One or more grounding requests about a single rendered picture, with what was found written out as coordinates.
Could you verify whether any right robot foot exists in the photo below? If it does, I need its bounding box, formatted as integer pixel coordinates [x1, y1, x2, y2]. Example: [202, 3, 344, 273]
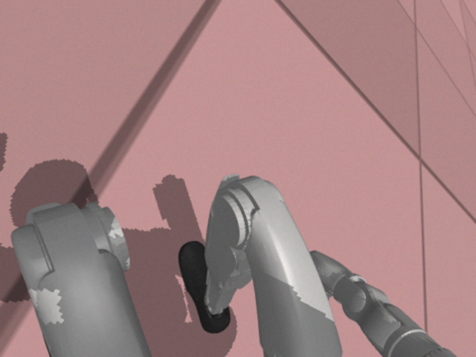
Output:
[178, 241, 231, 333]

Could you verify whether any right robot hand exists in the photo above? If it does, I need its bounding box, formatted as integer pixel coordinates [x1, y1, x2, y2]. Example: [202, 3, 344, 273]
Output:
[309, 251, 352, 300]

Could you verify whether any right robot arm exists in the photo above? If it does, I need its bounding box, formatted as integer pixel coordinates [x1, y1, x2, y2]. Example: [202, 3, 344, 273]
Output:
[333, 274, 456, 357]

